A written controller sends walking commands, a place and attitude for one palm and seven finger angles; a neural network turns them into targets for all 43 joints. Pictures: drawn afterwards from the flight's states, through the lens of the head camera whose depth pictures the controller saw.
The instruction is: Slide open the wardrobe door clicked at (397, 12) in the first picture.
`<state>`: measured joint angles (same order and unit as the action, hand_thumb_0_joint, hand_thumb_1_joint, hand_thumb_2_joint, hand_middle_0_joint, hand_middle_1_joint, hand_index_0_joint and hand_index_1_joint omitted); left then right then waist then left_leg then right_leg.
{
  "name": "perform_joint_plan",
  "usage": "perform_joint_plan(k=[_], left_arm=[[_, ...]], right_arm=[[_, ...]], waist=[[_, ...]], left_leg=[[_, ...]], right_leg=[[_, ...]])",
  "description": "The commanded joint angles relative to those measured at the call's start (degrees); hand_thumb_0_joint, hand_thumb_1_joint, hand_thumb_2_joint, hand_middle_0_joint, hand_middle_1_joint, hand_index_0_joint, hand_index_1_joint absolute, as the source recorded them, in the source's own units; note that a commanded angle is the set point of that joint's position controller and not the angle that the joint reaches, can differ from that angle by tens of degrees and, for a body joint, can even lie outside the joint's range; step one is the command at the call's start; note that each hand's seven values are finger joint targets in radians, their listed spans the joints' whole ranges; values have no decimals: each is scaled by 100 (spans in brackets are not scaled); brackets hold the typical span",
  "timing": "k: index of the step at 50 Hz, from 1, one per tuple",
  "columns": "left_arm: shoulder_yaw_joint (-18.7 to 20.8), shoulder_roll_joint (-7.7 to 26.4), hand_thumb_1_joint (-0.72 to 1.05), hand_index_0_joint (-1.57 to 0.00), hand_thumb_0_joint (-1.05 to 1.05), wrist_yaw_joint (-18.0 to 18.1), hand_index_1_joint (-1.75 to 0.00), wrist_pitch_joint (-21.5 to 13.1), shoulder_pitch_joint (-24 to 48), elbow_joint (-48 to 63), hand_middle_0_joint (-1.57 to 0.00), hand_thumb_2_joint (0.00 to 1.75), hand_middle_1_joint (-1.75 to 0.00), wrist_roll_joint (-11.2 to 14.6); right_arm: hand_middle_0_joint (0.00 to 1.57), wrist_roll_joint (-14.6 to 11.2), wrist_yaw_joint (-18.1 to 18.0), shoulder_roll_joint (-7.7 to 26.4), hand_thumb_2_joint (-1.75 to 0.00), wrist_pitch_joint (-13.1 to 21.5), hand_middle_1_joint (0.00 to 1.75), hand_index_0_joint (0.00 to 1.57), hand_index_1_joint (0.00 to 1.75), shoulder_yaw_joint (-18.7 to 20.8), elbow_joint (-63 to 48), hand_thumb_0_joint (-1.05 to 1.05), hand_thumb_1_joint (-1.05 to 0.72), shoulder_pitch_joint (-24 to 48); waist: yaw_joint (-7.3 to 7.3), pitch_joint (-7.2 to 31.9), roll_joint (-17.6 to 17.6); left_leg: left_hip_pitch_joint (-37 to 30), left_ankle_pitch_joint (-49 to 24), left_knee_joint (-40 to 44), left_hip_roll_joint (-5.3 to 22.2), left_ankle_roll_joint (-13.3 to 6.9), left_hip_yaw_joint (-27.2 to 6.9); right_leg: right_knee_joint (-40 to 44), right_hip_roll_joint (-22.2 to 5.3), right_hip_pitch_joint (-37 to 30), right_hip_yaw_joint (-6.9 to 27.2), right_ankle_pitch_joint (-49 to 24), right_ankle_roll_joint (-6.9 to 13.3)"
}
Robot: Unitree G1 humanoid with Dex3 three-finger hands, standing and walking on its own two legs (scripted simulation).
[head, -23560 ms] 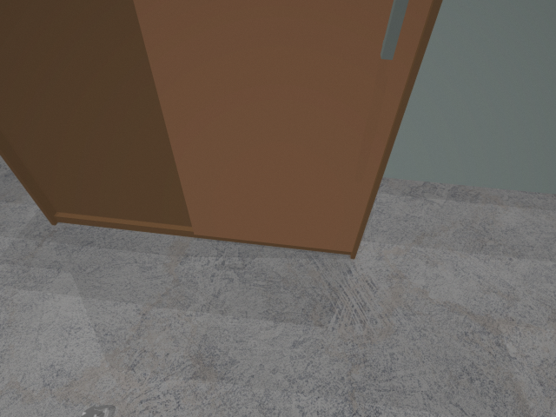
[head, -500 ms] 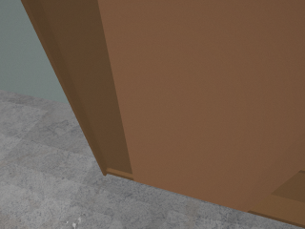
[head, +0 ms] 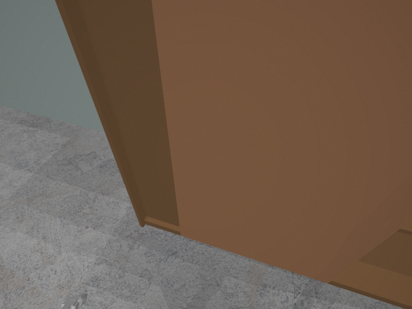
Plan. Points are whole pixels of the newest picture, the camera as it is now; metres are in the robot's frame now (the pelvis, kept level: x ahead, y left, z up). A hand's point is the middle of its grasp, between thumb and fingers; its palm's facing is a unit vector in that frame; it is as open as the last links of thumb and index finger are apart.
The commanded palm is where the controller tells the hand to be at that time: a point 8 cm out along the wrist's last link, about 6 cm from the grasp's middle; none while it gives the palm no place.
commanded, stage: stop walking and hold the door there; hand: right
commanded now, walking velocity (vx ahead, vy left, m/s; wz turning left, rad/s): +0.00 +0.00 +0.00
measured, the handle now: out of the picture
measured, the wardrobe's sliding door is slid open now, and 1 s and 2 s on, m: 0.46 0.46 0.46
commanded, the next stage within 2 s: loosen the grip on the handle in 1.94 s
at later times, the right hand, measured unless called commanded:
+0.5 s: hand out of the picture +0.38 -0.40 +0.24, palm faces +0.56 +0.81 -0.20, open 6.0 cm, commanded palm +0.33 -0.43 +0.22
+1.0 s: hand out of the picture +0.37 -0.41 +0.24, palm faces +0.35 +0.92 -0.16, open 6.5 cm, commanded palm +0.34 -0.44 +0.22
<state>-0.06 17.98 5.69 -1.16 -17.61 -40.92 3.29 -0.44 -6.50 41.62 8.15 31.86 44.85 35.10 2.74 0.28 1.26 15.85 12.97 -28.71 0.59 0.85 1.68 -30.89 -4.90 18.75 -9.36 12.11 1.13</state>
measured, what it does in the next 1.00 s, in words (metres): steps to the right: left foot, then right foot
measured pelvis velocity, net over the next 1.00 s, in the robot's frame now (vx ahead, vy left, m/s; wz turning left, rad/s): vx -0.04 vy -0.17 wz -0.08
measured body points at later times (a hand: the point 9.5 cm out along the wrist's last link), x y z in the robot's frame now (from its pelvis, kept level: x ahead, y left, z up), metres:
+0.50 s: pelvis -0.01 -0.07 +0.00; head +0.01 -0.06 +0.44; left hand +0.13 +0.20 -0.11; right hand +0.34 -0.44 +0.25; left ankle -0.03 +0.09 -0.69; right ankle +0.03 -0.12 -0.73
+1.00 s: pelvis -0.04 -0.17 -0.02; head +0.02 -0.16 +0.43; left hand +0.10 +0.11 -0.13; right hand +0.35 -0.45 +0.25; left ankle -0.09 +0.02 -0.73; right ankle +0.03 -0.35 -0.73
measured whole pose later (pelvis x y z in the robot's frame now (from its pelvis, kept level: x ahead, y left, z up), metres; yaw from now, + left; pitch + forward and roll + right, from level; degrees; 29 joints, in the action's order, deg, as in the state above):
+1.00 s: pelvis -0.04 -0.17 -0.02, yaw -5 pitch -1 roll -2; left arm 1.6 19.0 3.6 -1.4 -13.0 -39.7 1.8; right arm -2.8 -2.0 23.1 10.8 17.3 18.5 39.2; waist 1.5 -8.3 -1.7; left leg 11.5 24.2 -40.5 16.0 5.7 8.1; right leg -33.5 -6.0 22.4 -6.2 6.6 -1.1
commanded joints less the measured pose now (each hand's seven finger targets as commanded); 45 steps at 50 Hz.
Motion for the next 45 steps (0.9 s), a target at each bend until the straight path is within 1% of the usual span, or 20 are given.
perform_joint_plan(k=[1, 6, 12, 15, 18, 19, 20, 21, 23, 25, 27, 32, 33, 34, 35, 36, 37, 39, 42, 45], left_arm=[[303, 898, 90, -20, 0, 78, -30, -262, 295, 683, -20, 90, -30, -35], [305, 891, 90, -20, 0, 76, -30, -252, 316, 670, -20, 90, -30, -38], [415, 865, 90, -20, 0, 30, -30, -129, 331, 592, -20, 90, -30, -43], [392, 808, 90, -20, 0, -23, -30, -197, 420, 637, -20, 90, -30, -69], [401, 803, 90, -20, 0, -7, -30, -151, 580, 572, -20, 90, -30, -95], [417, 838, 90, -20, 0, -15, -30, -137, 604, 676, -20, 90, -30, -72], [369, 854, 90, -20, 0, -43, -30, -126, 655, 759, -20, 90, -30, -77], [342, 756, 90, -20, 0, -80, -30, -187, 700, 852, -20, 90, -30, -90], [373, 758, 90, -20, 0, -55, -30, -308, 672, 704, -20, 90, -30, -60], [365, 770, 90, -20, 0, -53, -30, -388, 661, 639, -20, 90, -30, -36], [283, 678, 90, -20, 0, -57, -30, -453, 729, 683, -20, 90, -30, -21], [166, 584, 90, -20, 0, -218, -30, -489, 982, 843, -20, 90, -30, -141], [169, 571, 90, -20, 0, -273, -30, -453, 1069, 878, -20, 90, -30, -172], [170, 510, 90, -20, 0, -354, -30, -364, 1036, 956, -20, 90, -30, -167], [244, 716, 90, -20, 0, -342, -30, -327, 843, 996, -20, 90, -30, -219], [214, 776, 90, -20, 0, -387, -30, -405, 884, 837, -20, 90, -30, -307], [282, 704, 90, -20, 0, -427, -30, -405, 681, 648, -20, 90, -30, -239], [131, 426, 90, -20, 0, -412, -30, -433, 1015, 747, -20, 90, -30, -168], [193, 377, 90, -20, 0, -330, -30, -355, 1127, 722, -20, 90, -30, -168], [198, 213, 90, -20, 0, -204, -30, -345, 1159, 857, -20, 90, -30, -196]], right_arm=[[45, 102, 41, 1872, -90, 270, 140, 45, 140, 197, -700, 0, -90, 1329], [45, 112, 87, 1781, -90, 324, 140, 45, 140, 154, -716, 0, -90, 1278], [45, 103, 55, 1917, -90, 338, 140, 45, 140, 178, -519, 0, -90, 1261], [45, 115, 93, 1632, -90, 358, 140, 45, 140, 56, -878, 0, -90, 1483], [45, 68, 143, 1317, -90, 445, 140, 45, 140, -244, -1308, 0, -90, 1565], [45, 75, 164, 1135, -90, 543, 140, 45, 140, -377, -1525, 0, -90, 1544], [45, 46, 188, 871, -90, 615, 140, 45, 140, -559, -1661, 0, -90, 1569], [45, 58, 182, 812, -90, 693, 140, 45, 140, -631, -1997, 0, -90, 1775], [45, -15, 133, 943, -90, 726, 140, 45, 140, -477, -2176, 0, -90, 1869], [45, -18, 159, 851, -90, 639, 140, 45, 140, -598, -2127, 0, -90, 1869], [45, -46, 180, 715, -90, 598, 140, 45, 140, -755, -2274, 0, -90, 2024], [45, -144, 154, 1010, -90, 398, 140, 45, 140, -546, -2205, 0, -90, 2256], [45, -148, 179, 1047, -90, 388, 140, 45, 140, -528, -2188, 0, -90, 2266], [45, -98, 197, 1083, -90, 359, 140, 45, 140, -569, -2146, 0, -90, 2374], [45, -135, 180, 1240, -90, 335, 140, 45, 140, -401, -1882, 0, -90, 2334], [45, -183, 106, 1170, -90, 255, 140, 45, 140, -320, -1577, 0, -90, 2180], [45, -266, 161, 1290, -90, 278, 140, 45, 140, -125, -1825, 0, -90, 2306], [45, -150, 220, 1160, -90, 335, 140, 45, 140, -180, -2135, 0, -90, 2363], [45, -45, 302, 1134, -90, 423, 140, 45, 140, -232, -2297, 0, -90, 2273], [45, 1, 296, 448, -90, 491, 140, 45, 140, -627, -2968, 0, -90, 2594]], waist=[[-190, 968, -27], [-232, 1027, 97], [-269, 812, -825], [-260, 862, -1408], [-175, 822, -665], [-205, 887, 55], [-193, 930, 1051], [-197, 1034, 1453], [-278, 1186, 741], [-259, 1314, 662], [-262, 1331, 981], [-478, 1557, 809], [-616, 1603, 505], [-631, 1382, -857], [-519, 829, -1910], [-456, 856, -1034], [-258, 1291, -1556], [-325, 733, -1625], [-408, 419, -1210], [-437, 858, -1737]], left_leg=[[169, -99, 649, 605, -145, -589], [-16, -359, 454, 527, -71, -426], [-255, -1082, 1007, 1942, -591, -1535], [-447, -1625, 699, 2244, -644, -1285], [107, -1366, -87, 1603, -174, -392], [258, -793, -635, 1233, -10, -21], [640, 760, -1732, 616, 180, 394], [880, 2091, -2971, 321, 173, 303], [1248, 2095, -3627, 340, 178, 180], [1179, 1890, -3588, 331, 253, 309], [862, 1792, -3145, 341, 272, 462], [-987, 1256, -680, 326, 99, 818], [-1683, 719, 346, 679, -109, 585], [-2529, 278, 1377, 2143, -712, -964], [-2359, -913, 1673, 3746, -1385, -3222], [-2030, -1706, 1242, 3902, -1253, -2358], [-2676, -2692, 722, 3154, -866, -1656], [-2309, -3381, 444, 2512, -245, -110], [-1903, -3322, 542, 2469, -157, 220], [-1211, -3425, 67, 2025, -196, 816]], right_leg=[[397, -349, -665, 694, 74, -38], [478, -419, -644, 740, -219, 15], [-806, 211, 1, 631, 706, -144], [-718, 181, 138, 987, 1093, -131], [478, 87, -827, 671, -572, -69], [704, -376, -894, 989, -971, 97], [1048, -998, -947, 1877, -1738, 385], [1396, -1400, -842, 2520, -2105, 703], [982, -1299, -1271, 2309, -3009, 998], [815, -947, -1374, 1735, -3312, 854], [851, -781, -1290, 1495, -3037, 833], [1115, -529, -503, 1384, -1376, 493], [480, -311, 42, 1322, -878, 244], [-970, 180, 1446, 1033, 525, -176], [-3231, 646, 2885, 1318, 1881, -535], [-4136, 240, 2905, 1927, 1419, -545], [-4329, 503, 3168, 1683, 1351, -565], [-4072, 298, 2971, 1220, 882, -524], [-2669, 199, 2203, 644, 845, -425], [-1035, 398, 303, -96, 630, -331]])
